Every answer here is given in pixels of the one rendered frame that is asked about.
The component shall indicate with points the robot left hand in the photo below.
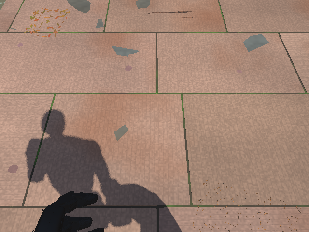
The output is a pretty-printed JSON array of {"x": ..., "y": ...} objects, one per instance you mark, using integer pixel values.
[{"x": 53, "y": 217}]

